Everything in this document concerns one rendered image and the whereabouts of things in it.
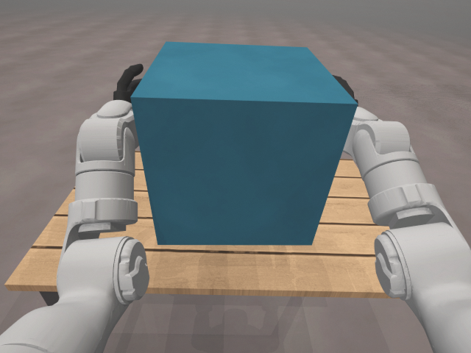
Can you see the robot left forearm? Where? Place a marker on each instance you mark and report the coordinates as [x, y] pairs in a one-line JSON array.
[[105, 170]]

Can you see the right robot hand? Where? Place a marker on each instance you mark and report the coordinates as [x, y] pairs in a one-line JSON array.
[[344, 84]]

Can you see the robot right forearm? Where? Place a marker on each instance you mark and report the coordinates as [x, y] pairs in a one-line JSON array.
[[399, 193]]

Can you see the carton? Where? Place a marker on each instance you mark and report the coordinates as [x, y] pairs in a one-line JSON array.
[[239, 143]]

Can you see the robot right upper arm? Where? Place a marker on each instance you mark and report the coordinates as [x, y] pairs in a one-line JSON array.
[[429, 267]]

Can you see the robot left upper arm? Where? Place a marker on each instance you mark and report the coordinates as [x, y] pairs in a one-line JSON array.
[[98, 279]]

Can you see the table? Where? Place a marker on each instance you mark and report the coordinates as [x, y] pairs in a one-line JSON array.
[[340, 262]]

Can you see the left robot hand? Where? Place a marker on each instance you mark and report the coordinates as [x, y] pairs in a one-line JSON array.
[[126, 85]]

